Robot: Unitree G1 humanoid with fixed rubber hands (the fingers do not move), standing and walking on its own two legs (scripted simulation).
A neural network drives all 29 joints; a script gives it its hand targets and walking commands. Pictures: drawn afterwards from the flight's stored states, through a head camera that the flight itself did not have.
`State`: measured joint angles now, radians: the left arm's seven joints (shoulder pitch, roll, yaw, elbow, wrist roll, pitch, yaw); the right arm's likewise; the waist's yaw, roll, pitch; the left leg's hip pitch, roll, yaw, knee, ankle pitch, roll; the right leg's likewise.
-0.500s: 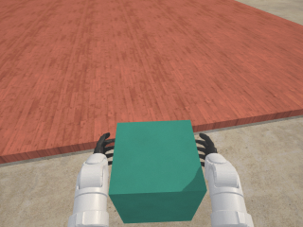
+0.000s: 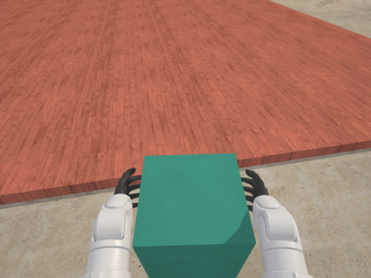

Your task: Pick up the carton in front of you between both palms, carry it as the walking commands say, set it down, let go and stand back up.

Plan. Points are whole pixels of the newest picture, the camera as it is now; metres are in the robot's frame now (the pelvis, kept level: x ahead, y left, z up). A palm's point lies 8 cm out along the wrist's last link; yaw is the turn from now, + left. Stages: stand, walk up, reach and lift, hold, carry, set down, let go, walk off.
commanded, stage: carry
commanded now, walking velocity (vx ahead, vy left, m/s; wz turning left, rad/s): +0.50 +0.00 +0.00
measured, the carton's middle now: (191, 219) +0.28 +0.00 -0.02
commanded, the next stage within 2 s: none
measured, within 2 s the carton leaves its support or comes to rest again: neither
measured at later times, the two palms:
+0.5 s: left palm (132, 147) +0.43 +0.14 +0.09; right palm (248, 145) +0.43 -0.15 +0.09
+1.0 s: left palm (131, 73) +0.78 +0.20 +0.13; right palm (213, 74) +0.76 -0.10 +0.13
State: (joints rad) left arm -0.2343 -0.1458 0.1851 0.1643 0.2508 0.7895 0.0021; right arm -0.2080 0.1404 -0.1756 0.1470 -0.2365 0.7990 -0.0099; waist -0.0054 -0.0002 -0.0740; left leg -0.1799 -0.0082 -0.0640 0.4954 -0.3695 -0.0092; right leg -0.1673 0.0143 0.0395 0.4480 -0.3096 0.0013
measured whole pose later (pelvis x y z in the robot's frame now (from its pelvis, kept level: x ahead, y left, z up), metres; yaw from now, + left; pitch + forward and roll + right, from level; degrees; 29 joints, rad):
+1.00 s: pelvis +0.48 +0.06 +0.00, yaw -1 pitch +5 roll +0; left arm -0.27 -0.14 0.15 -0.54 0.04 1.27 0.13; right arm -0.25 0.14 -0.14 -0.53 -0.03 1.26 -0.14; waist -0.03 -0.02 -0.04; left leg -0.32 0.03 0.26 0.43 -0.20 0.08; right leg -0.56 -0.09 -0.07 1.13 -0.29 -0.05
